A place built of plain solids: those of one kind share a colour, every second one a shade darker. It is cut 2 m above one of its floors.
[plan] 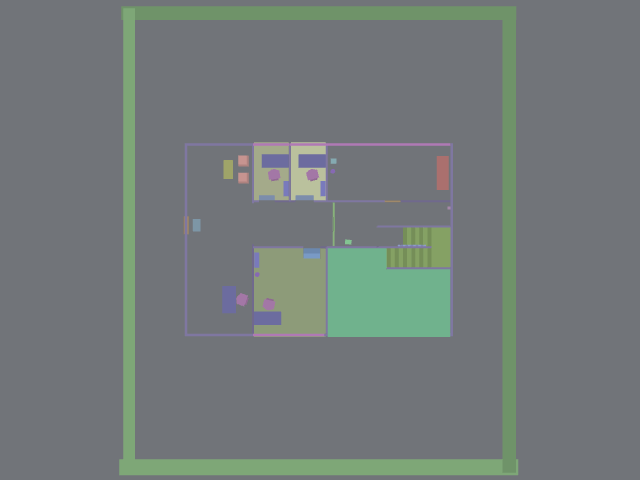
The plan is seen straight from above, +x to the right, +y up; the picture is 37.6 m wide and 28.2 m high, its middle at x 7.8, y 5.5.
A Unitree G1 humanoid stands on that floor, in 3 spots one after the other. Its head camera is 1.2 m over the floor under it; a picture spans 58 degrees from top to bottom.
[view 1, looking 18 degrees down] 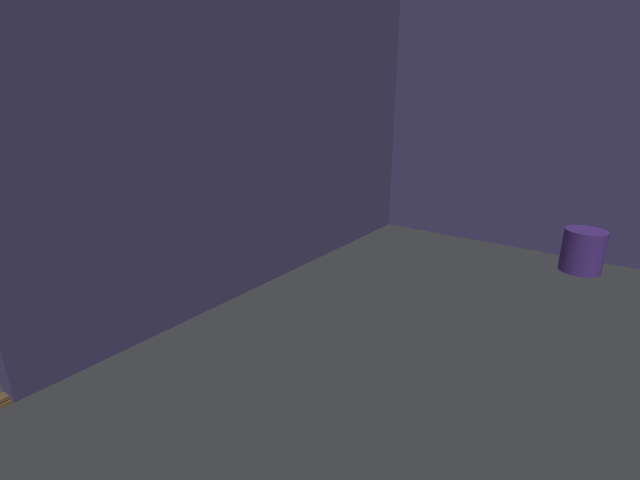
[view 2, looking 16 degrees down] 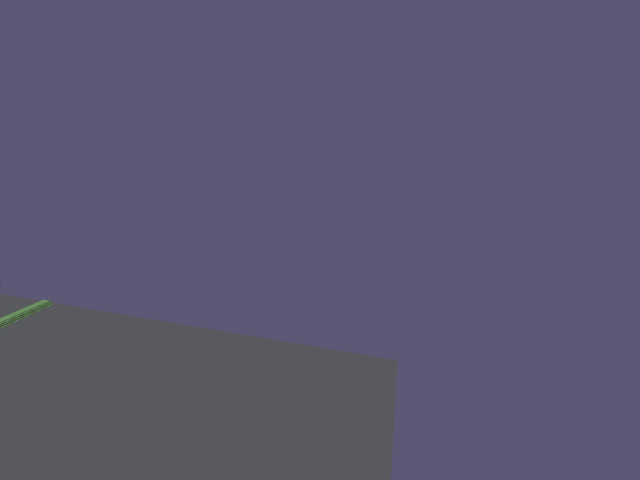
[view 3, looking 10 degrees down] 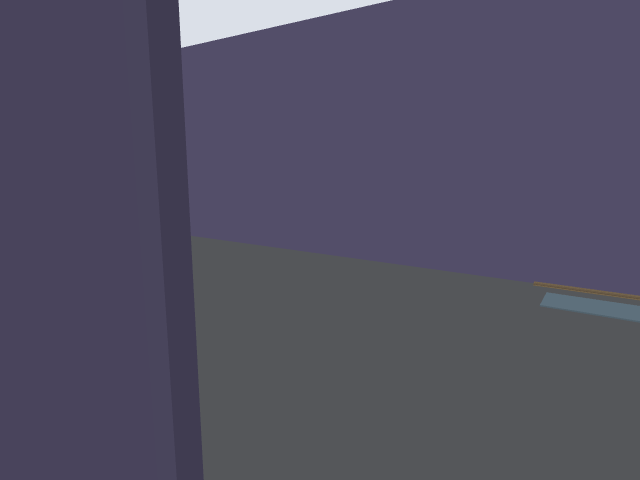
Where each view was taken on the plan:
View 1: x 12.07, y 9.74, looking -144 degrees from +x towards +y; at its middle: wall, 3.42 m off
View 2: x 11.17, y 5.73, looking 108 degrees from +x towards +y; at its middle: wall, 2.17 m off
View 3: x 4.76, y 6.42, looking -146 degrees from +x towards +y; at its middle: wall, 5.83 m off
